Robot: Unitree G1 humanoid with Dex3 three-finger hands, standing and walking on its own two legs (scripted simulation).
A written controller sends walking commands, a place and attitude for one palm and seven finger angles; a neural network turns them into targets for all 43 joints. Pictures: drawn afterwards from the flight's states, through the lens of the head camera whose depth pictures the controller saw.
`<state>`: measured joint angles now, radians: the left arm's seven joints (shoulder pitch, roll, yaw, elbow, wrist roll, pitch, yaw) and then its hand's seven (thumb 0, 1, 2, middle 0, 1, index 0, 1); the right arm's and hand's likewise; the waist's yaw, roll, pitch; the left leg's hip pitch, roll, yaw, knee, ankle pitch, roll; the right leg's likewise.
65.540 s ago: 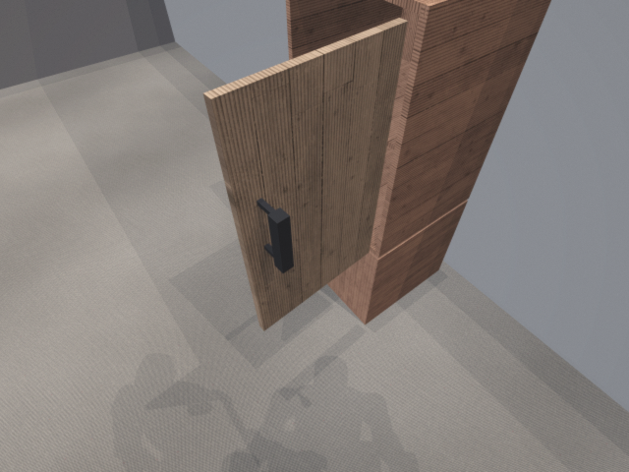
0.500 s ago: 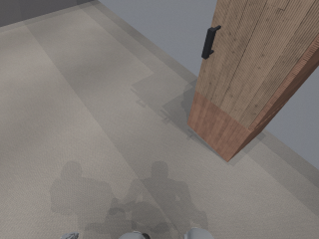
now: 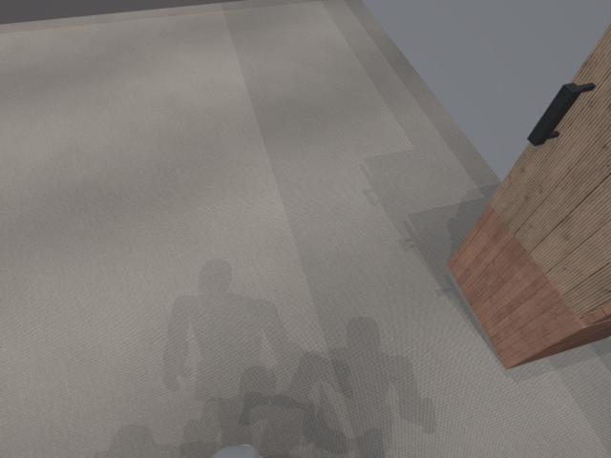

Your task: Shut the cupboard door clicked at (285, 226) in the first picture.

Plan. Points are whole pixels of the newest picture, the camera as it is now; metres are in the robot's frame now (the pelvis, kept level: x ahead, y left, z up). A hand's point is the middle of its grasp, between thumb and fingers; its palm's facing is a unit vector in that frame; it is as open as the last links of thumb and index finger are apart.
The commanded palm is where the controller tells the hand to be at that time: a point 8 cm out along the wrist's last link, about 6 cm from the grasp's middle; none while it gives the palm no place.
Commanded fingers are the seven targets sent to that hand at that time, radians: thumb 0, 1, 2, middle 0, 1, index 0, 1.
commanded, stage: walk to a spot facing it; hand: left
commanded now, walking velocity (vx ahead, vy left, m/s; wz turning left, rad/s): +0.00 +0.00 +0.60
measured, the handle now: (561, 114) +0.74 -0.48 +0.00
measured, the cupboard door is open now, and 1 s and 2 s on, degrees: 3 3 3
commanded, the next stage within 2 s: turn to face it in 1.02 s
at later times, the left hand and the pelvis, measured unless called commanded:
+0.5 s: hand out of the picture +0.07 +0.20 -0.13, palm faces +0.31 -0.91 -0.29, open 7.4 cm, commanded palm none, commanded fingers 0.00 0.90 0.90 -0.20 -0.30 -0.20 -0.30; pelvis +0.06 -0.02 +0.01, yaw +17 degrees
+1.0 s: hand out of the picture +0.08 +0.27 -0.17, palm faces +0.61 -0.76 -0.23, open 7.4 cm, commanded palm none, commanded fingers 0.00 0.90 0.90 -0.20 -0.30 -0.20 -0.30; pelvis +0.18 +0.09 +0.00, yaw +34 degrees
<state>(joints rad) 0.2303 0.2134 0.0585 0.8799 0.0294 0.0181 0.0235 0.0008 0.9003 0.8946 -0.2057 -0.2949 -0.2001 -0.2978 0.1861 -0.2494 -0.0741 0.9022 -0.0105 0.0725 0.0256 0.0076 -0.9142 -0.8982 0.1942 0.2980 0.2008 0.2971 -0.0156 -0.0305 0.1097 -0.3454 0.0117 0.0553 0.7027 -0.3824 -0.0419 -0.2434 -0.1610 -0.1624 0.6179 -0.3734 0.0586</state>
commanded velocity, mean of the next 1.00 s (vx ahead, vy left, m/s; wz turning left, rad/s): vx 0.28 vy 0.00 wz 0.54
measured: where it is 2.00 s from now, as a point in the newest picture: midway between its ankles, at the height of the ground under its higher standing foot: (251, 387)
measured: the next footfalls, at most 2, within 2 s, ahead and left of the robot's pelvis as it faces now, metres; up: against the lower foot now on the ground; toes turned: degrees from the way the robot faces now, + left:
left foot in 0.02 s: +0.03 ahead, +0.12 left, +0.00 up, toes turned +4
right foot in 0.38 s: +0.11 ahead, -0.12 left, +0.00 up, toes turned +8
